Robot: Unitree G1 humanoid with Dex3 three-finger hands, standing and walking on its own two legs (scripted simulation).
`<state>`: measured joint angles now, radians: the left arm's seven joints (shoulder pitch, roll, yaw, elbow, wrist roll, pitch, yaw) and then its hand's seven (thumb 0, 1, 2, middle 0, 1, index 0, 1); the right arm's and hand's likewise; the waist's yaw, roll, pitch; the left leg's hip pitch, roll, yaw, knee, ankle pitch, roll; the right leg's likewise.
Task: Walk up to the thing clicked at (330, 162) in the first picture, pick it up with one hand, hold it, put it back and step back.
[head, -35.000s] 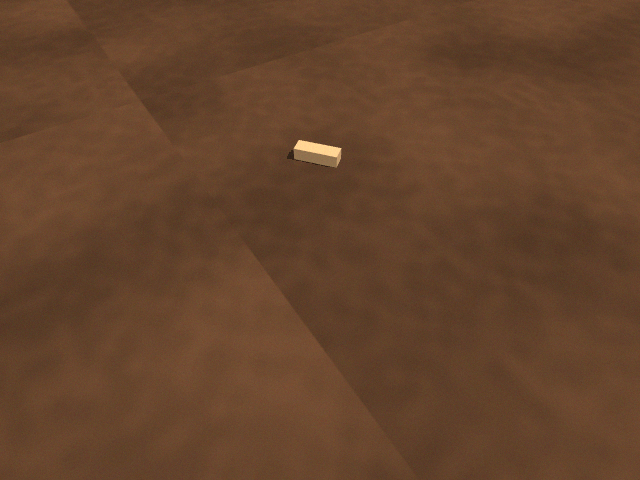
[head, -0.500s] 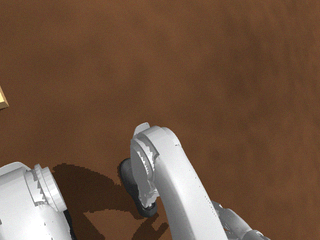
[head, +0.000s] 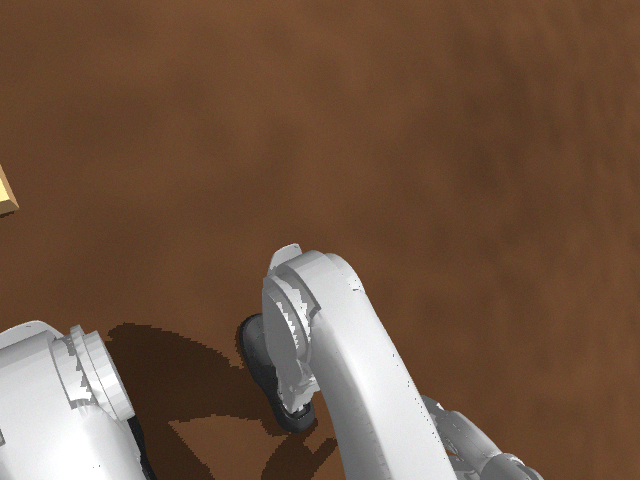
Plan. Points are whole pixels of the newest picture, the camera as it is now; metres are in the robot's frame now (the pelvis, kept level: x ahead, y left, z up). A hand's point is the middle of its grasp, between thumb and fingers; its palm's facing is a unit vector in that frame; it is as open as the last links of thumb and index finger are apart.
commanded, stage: withdraw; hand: left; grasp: from above
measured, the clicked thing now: out of the picture +0.46 +0.34 -0.28
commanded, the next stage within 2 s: home in 0.92 s
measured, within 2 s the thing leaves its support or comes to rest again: neither
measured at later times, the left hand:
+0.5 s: hand out of the picture +0.47 +0.36 -0.10, palm faces -0.34 -0.07 -0.94, open 14.1 cm
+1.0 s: hand out of the picture +0.44 +0.35 -0.15, palm faces -0.43 -0.10 -0.90, open 13.9 cm
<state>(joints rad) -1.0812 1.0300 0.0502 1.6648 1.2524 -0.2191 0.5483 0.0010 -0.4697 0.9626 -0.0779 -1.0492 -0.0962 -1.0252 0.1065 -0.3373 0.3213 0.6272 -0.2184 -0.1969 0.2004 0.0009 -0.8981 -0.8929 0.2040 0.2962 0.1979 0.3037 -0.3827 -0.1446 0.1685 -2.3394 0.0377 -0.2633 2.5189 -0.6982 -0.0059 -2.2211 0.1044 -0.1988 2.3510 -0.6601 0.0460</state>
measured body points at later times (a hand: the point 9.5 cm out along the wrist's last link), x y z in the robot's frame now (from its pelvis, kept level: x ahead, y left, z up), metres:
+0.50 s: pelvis +0.00 +0.00 +0.03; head +0.23 +0.10 +0.41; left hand +0.48 +0.36 -0.05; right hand +0.10 -0.25 -0.07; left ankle +0.07 +0.13 -0.28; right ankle +0.11 -0.11 -0.28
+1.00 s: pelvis -0.01 -0.01 +0.02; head +0.23 +0.10 +0.38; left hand +0.46 +0.35 -0.10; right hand +0.05 -0.28 -0.07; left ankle +0.07 +0.13 -0.28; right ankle +0.11 -0.11 -0.28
